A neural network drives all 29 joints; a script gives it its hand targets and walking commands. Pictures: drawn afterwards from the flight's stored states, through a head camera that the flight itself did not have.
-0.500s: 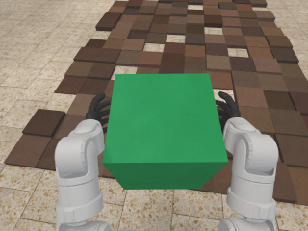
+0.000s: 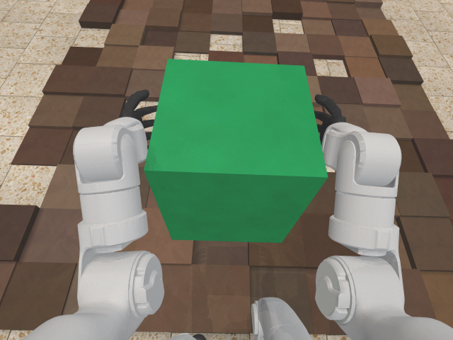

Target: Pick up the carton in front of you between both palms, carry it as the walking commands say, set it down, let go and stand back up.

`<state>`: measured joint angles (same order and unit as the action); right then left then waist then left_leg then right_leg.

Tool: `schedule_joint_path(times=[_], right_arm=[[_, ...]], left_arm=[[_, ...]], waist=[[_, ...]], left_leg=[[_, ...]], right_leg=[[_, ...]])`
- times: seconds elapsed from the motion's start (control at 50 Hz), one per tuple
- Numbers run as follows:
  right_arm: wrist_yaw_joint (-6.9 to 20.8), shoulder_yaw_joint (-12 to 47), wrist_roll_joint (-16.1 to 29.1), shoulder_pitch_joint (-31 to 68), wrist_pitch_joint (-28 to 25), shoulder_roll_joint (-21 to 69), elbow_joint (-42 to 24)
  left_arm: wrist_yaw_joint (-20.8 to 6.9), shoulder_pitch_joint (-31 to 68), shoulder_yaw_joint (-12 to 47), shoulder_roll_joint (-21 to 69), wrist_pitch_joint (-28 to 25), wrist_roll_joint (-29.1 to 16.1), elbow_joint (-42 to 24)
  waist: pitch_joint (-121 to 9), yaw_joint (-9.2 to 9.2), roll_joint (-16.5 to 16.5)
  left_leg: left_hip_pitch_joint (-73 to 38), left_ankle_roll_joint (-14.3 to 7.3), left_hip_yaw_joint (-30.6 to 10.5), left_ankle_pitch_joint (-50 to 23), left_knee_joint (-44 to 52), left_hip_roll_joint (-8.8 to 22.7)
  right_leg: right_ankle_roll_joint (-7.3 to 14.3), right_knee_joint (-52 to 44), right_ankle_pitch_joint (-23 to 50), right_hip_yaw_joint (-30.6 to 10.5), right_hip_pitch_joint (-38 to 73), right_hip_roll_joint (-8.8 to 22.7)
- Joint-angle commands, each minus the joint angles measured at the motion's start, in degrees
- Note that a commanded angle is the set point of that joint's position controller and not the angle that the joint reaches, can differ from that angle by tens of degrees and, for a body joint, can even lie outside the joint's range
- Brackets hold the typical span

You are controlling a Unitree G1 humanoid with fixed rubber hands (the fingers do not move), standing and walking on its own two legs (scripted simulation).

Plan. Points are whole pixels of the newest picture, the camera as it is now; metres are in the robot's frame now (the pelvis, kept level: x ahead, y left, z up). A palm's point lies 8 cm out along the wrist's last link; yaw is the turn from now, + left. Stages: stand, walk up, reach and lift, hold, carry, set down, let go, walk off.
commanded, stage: carry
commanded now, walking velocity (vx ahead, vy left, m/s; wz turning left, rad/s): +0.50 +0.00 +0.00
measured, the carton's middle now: (231, 161) +0.39 -0.01 +0.06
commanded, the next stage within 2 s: none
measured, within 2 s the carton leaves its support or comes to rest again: neither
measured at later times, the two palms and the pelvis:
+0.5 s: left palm out of the picture +0.71 +0.18 +0.21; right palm out of the picture +0.75 -0.12 +0.21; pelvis +0.35 -0.02 +0.06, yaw +2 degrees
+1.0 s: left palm out of the picture +1.04 +0.16 +0.17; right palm out of the picture +1.03 -0.14 +0.16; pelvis +0.67 +0.03 +0.05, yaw +1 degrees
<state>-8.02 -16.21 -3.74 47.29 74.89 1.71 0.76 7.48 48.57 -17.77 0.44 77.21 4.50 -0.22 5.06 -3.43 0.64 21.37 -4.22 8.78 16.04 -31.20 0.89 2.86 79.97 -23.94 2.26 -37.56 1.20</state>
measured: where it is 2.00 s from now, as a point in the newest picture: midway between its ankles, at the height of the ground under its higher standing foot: (198, 106)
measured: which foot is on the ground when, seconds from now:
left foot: down 0.00-0.22, up 0.24-0.56, down 0.58-1.00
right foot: up 0.00-0.16, down 0.18-0.62, up 0.64-1.00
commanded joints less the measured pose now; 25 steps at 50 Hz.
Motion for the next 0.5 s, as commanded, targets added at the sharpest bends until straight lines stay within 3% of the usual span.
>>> schedule_joint_path(times=[0.0,0.04,0.08,0.1,0.12,0.14,0.16,0.18,0.2,0.22,0.24,0.26,0.3,0.34,0.4,0.48], right_arm=[[12.7,37.2,26.5,43.3,-0.7,60.4,-14.6],[12.7,39.6,25.9,40.4,-1.2,58.0,-17.0],[13.1,42.1,26.2,40.4,-1.5,56.1,-18.0],[13.4,42.9,26.4,40.1,-1.4,55.1,-17.4],[13.8,43.6,27.0,39.0,-1.2,54.4,-16.1],[14.1,43.8,27.2,37.8,-1.1,54.0,-14.6],[14.4,43.7,27.0,36.5,-1.1,53.5,-12.9],[14.6,43.8,26.1,35.9,-1.1,52.6,-11.4],[14.7,43.2,25.6,36.0,-1.1,54.1,-11.2],[15.0,42.4,25.4,36.0,-0.5,53.1,-11.4],[15.0,42.3,24.4,36.2,-0.9,54.4,-10.5],[14.7,41.1,23.7,36.7,-1.3,54.7,-11.5],[13.6,39.5,21.0,36.4,-1.6,54.1,-12.1],[12.2,38.4,18.4,32.8,-1.9,52.7,-11.2],[10.7,37.7,15.5,30.5,-2.2,50.1,-9.7],[10.1,37.1,14.7,30.9,-0.6,46.8,-6.3]], left_arm=[[-9.4,36.0,36.2,58.3,-2.9,-19.2,-8.1],[-9.0,33.5,38.0,55.9,-3.6,-17.6,-10.4],[-8.9,33.1,40.0,53.4,-4.0,-17.1,-11.5],[-8.9,32.7,40.7,52.5,-4.1,-17.1,-11.3],[-9.0,31.8,41.3,51.6,-3.9,-17.4,-10.8],[-9.2,30.7,41.8,51.1,-3.8,-17.7,-9.9],[-9.6,30.4,42.4,51.1,-3.7,-18.0,-9.3],[-10.2,29.8,42.6,51.0,-3.7,-18.6,-8.5],[-10.4,29.1,42.7,50.7,-4.5,-18.2,-6.7],[-11.1,27.8,42.9,53.8,-4.6,-20.1,-6.5],[-11.8,30.0,43.6,55.7,-4.4,-22.3,-9.0],[-12.5,33.6,45.4,58.1,-4.6,-24.4,-11.7],[-13.4,39.5,47.2,60.8,-4.7,-27.9,-15.6],[-13.9,39.9,47.8,60.8,-4.6,-29.9,-16.6],[-14.6,40.5,47.7,58.9,-4.1,-31.5,-15.8],[-15.4,38.0,45.1,56.2,-2.9,-30.5,-8.0]], waist=[[-35.7,-1.44,-7.3],[-34.1,-2.68,-7.6],[-30.6,-1.79,-6.1],[-29.3,-1.11,-7.4],[-29.6,0.05,-9.3],[-30.5,2.05,-11.7],[-33.9,5.34,-12.4],[-38.7,8.93,-9.6],[-47.7,11.16,8.2],[-52.1,11.31,19.1],[-49.4,9.41,12.7],[-44.7,9.97,6.4],[-37.4,8.65,3.1],[-37.0,9.10,3.7],[-36.1,9.47,4.2],[-33.0,8.00,9.2]], left_leg=[[-41.6,-7.9,-19.6,-32.2,3.9,15.7],[-42.7,-8.3,-17.0,-36.8,4.0,14.4],[-32.4,-7.3,-11.1,-36.8,7.8,10.4],[-27.6,-5.7,-7.1,-39.2,8.4,8.0],[-23.9,-4.7,-3.8,-48.8,7.7,7.2],[-22.7,-4.0,-2.6,-58.5,4.0,7.5],[-22.2,-1.8,-0.4,-62.5,-4.8,7.8],[-18.5,0.0,0.4,-53.8,-15.6,6.3],[2.4,3.6,-3.4,-25.9,-36.1,-0.2],[10.3,4.2,-7.2,8.9,-51.6,-7.6],[15.3,1.8,-14.2,9.1,-57.5,-4.1],[19.9,1.2,-13.3,9.0,-56.6,-2.9],[24.6,0.6,-12.7,7.7,-48.1,-0.4],[24.0,1.0,-11.2,7.0,-39.9,-0.2],[20.5,2.3,-8.3,8.3,-23.8,-1.1],[12.8,2.6,-6.4,-9.3,-6.9,-1.3]], right_leg=[[0.5,0.7,0.3,-0.1,-18.4,1.9],[0.5,-3.4,0.3,2.5,-22.4,1.7],[0.0,-22.9,5.2,5.0,-11.5,0.9],[-0.1,-33.1,10.7,7.1,-2.7,-0.8],[0.4,-37.6,13.4,12.8,6.2,-4.8],[1.0,-40.9,16.5,14.7,13.7,-7.2],[1.9,-47.0,23.3,13.6,23.9,-7.8],[2.4,-51.3,26.5,10.9,36.0,-5.5],[11.6,-50.2,29.5,-17.3,56.3,10.7],[17.6,-54.3,41.0,-34.0,61.5,17.1],[17.1,-50.3,43.8,-29.1,61.2,16.0],[14.6,-50.1,42.1,-26.1,58.7,15.2],[10.7,-50.8,40.6,-22.0,54.8,13.1],[9.4,-52.0,39.2,-19.8,55.4,12.7],[11.1,-54.1,42.6,-16.0,52.0,13.5],[8.0,-54.0,41.7,-7.1,46.3,10.1]])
